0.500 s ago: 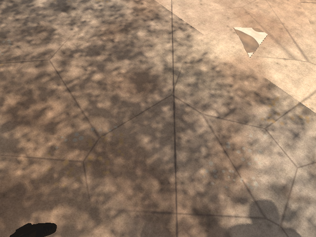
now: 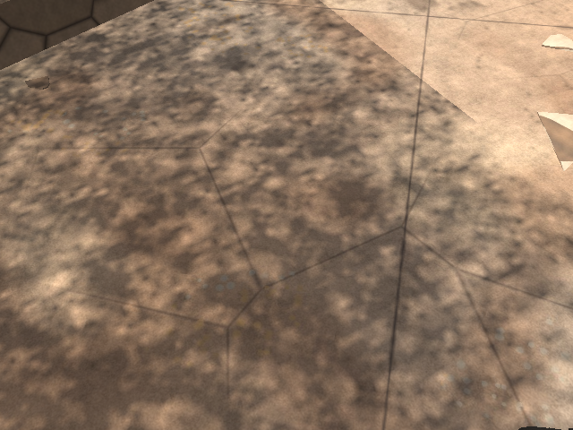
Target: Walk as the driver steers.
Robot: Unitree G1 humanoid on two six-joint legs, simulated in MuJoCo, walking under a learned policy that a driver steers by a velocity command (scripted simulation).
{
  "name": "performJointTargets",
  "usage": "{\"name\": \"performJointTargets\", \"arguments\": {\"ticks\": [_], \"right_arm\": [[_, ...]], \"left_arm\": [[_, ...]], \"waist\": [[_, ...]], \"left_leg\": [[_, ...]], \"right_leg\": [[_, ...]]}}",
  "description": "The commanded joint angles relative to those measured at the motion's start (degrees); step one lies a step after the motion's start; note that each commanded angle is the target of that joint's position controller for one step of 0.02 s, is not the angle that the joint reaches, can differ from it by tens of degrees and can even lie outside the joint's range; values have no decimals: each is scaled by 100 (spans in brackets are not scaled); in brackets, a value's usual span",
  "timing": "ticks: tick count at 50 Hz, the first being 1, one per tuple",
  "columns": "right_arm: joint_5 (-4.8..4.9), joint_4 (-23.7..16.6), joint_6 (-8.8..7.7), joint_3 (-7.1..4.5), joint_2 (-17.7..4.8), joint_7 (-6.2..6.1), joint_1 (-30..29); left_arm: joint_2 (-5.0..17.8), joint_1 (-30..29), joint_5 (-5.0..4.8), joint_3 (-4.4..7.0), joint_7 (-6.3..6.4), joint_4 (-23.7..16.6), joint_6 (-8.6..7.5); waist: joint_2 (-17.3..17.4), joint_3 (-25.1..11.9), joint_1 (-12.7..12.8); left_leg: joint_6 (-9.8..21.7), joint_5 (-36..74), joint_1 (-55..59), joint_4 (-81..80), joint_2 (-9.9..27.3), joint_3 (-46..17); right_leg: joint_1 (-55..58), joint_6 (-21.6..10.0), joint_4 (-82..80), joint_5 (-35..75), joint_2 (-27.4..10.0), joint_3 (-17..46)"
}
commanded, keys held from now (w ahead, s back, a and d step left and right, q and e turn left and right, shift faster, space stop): w+e+shift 0.46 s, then w+q+shift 0.54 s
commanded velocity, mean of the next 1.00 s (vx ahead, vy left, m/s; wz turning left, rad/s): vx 0.84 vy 0.00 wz -0.22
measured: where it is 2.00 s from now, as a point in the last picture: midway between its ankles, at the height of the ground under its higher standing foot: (479, 229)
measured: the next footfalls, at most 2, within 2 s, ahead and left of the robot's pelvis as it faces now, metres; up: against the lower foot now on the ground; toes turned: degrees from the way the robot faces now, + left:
left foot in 0.02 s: +0.00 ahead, +0.13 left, +0.00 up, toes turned -7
right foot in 0.44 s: +0.29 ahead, -0.25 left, +0.00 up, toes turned -29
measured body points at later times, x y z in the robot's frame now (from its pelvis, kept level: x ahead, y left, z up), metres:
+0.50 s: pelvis +0.20 -0.14 -0.05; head +0.24 -0.16 +0.40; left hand +0.52 +0.00 -0.12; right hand +0.05 -0.38 -0.18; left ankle +0.01 +0.12 -0.66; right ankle +0.26 -0.23 -0.74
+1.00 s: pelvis +0.59 -0.36 -0.04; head +0.60 -0.38 +0.41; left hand +0.76 -0.14 -0.15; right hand +0.55 -0.65 -0.17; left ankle +0.67 -0.37 -0.74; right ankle +0.36 -0.38 -0.57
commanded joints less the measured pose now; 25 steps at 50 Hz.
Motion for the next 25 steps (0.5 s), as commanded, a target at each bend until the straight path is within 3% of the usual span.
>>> {"name": "performJointTargets", "arguments": {"ticks": [1, 2, 3, 4, 5, 6, 7, 8, 9, 11, 14, 17, 18, 19, 20, 21, 22, 23, 24, 25], "right_arm": [[28, 45, -254, -314, -725, -19, 895], [-15, 234, -292, -384, -952, -59, 1472], [-146, 202, -343, -444, -1230, -18, 1258], [-199, 101, -441, -402, -1032, -30, 906], [-126, 58, -508, -313, -728, -83, 687], [-76, 57, -541, -282, -652, -113, 684], [-427, 211, -462, -209, -801, -91, 979], [-428, 279, -460, -229, -908, -52, 1021], [-373, 327, -478, -221, -920, -12, 1077], [-324, 434, -538, -192, -884, 27, 1197], [-333, 615, -582, -183, -907, 21, 1402], [-347, 861, -561, -184, -971, -8, 1733], [-353, 945, -539, -184, -1021, -17, 1805], [-347, 988, -516, -178, -1085, -25, 1741], [-328, 1058, -488, -187, -1215, -34, 1835], [-336, 1108, -419, -219, -1423, -24, 1874], [-262, 1026, -378, -257, -1640, -5, 1701], [-298, 881, -412, -211, -1513, 25, 1563], [-212, 317, -518, 24, -529, 171, 1463], [-259, 166, -626, 36, -868, 194, 1066]], "left_arm": [[1002, -627, -105, 314, 111, -697, -38], [559, -673, -102, 217, 95, -787, -85], [439, -865, -189, 180, 63, -1082, -223], [728, -932, -152, 213, 8, -1167, -338], [800, -814, -112, 234, -64, -1087, -383], [774, -622, -61, 240, -100, -969, -389], [890, -899, 646, 286, -359, -961, -227], [737, -837, 632, 262, -521, -1012, -143], [691, -813, 528, 227, -621, -1009, -99], [744, -932, 410, 218, -709, -1074, -43], [779, -1333, 417, 164, -767, -1214, -15], [644, -1909, 413, 34, -825, -1413, -28], [578, -1980, 405, -13, -816, -1456, -28], [541, -1841, 398, -42, -769, -1432, -25], [592, -1568, 382, -22, -685, -1365, -28], [758, -822, 339, 59, -589, -1195, -62], [994, 445, 314, 194, -511, -862, -123], [1467, 1594, 366, 423, -408, -449, -136], [2243, 1086, 286, 567, -330, -438, -91], [2174, 1362, 281, 555, -299, -680, -95]], "waist": [[-1237, -168, -697], [-278, -502, -868], [1144, -180, -773], [1089, 114, -607], [942, 246, -515], [812, 191, -484], [243, 237, -614], [402, 417, -532], [520, 471, -528], [627, 629, -497], [601, 845, -560], [585, 1099, -756], [599, 1127, -742], [619, 1004, -581], [704, 638, -405], [790, 70, 29], [817, -643, 679], [379, -1280, 1197], [-1960, -1531, 439], [-926, -2214, 747]], "left_leg": [[490, 928, 1897, -1661, 146, 320], [730, 500, 3140, -1631, 1188, -447], [1186, -832, 2856, -1842, 2375, -2188], [1412, -1227, 2335, -1972, 2761, -2433], [1283, -1047, 2221, -2070, 2529, -2037], [1115, -686, 2267, -2084, 2306, -1599], [1085, -690, 1672, -2314, 2101, -1147], [1042, -429, 1447, -2411, 1959, -736], [981, -229, 1304, -2491, 1876, -411], [886, 96, 1183, -2595, 1854, 71], [792, 552, 1288, -2704, 1864, 797], [740, 1170, 1472, -2825, 1933, 1421], [710, 1951, 1601, -2674, 1946, 1646], [641, 3646, 1604, -2246, 1878, 1986], [634, 5887, 1697, -1566, 1917, 2117], [651, 7619, 1677, -357, 1997, 2171], [624, 7998, 1033, 1186, 2031, 2147], [437, 6247, -444, 3114, 1829, 2049], [148, -63, -3043, 5336, 556, 1710], [278, 238, -3237, 5901, 542, 411]], "right_leg": [[-1183, -251, -1164, -2372, -315, 1372], [-2333, 71, 497, -2276, 34, 602], [-3690, 44, 1795, -1658, 89, -91], [-3982, 56, 2578, -1243, -605, -133], [-4048, 87, 3010, -853, -688, -246], [-4062, 142, 3384, -644, -757, -378], [-3678, 157, 3815, -494, -582, -797], [-3693, 159, 4103, -345, -643, -899], [-3672, 159, 4271, -203, -723, -930], [-3697, 154, 4305, 82, -861, -889], [-3579, 79, 3607, 286, -997, -1093], [-3175, -257, 2646, 75, -1034, -1701], [-2959, -421, 2352, -179, -955, -1905], [-2376, -618, 2024, -507, -738, -2154], [-1673, -789, 1988, -834, -351, -2458], [-699, -939, 2038, -1247, 86, -2615], [971, -1105, 1736, -1102, 357, -2447], [2936, -1198, 1330, -1309, 156, -1538], [4234, -1608, -403, -3242, -1618, 2075], [4132, -1657, -1258, -3501, -2132, 3469]]}}
Velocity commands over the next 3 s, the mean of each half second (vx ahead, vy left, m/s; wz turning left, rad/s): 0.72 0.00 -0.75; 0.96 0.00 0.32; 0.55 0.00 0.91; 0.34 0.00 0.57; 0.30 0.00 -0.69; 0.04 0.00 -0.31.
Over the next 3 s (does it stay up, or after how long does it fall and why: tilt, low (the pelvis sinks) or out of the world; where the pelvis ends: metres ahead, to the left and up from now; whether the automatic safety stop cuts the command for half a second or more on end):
stays up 1.34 -0.42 -0.01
